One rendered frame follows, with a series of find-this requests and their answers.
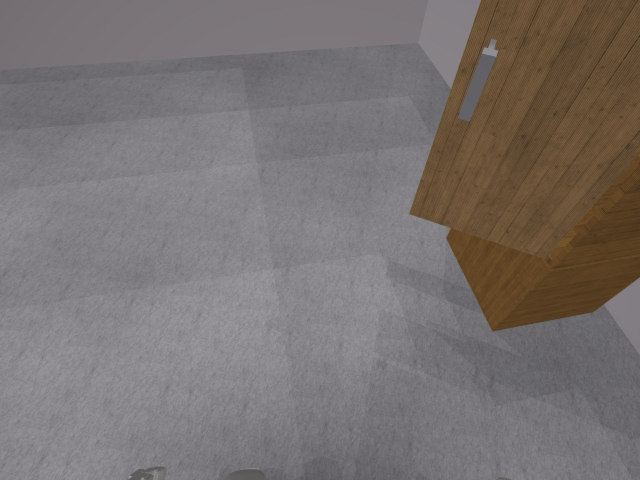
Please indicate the cupboard door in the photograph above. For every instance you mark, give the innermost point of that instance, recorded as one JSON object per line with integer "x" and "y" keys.
{"x": 557, "y": 122}

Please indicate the handle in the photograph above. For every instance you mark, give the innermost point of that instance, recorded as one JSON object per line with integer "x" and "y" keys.
{"x": 479, "y": 79}

